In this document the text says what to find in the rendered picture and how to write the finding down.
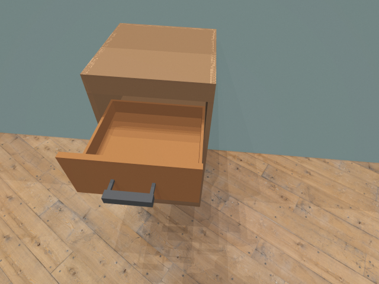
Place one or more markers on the handle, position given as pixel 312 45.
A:
pixel 128 198

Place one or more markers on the cabinet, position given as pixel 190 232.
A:
pixel 155 63

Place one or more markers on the drawer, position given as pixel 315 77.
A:
pixel 139 143

